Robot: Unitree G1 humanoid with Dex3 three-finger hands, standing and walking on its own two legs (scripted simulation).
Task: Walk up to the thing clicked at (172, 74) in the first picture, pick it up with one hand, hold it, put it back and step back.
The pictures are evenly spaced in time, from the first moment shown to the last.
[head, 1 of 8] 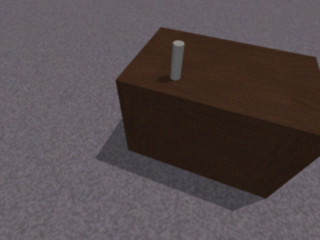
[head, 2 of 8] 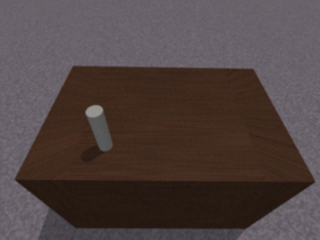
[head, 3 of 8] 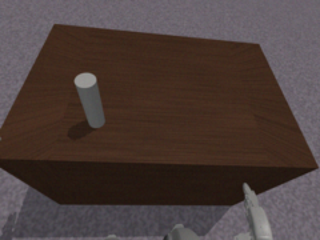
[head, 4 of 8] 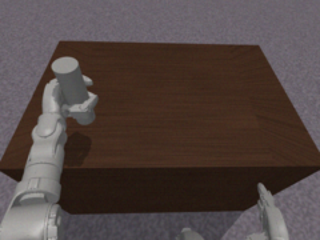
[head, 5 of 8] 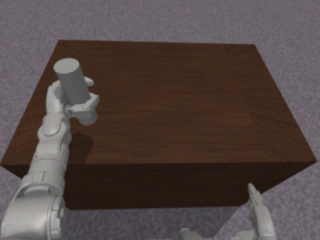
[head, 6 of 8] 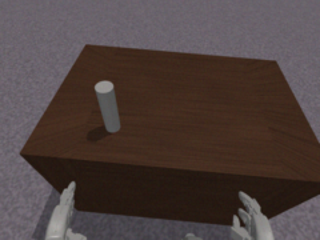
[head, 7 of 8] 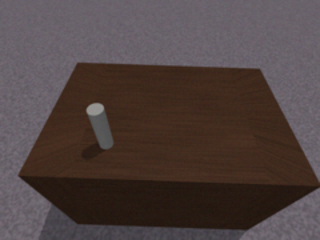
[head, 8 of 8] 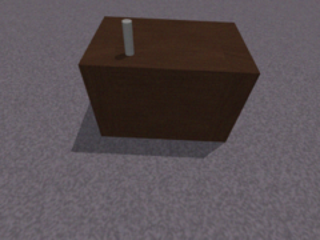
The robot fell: no
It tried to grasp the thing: yes
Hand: left
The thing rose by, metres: 0.23
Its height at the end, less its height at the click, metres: +0.00
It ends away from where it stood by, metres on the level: 0.01
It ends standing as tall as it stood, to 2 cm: yes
